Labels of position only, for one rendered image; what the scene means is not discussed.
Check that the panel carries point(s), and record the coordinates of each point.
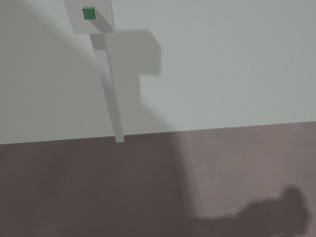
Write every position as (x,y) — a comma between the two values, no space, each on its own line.
(103,24)

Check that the button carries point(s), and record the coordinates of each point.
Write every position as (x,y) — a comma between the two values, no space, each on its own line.
(89,13)

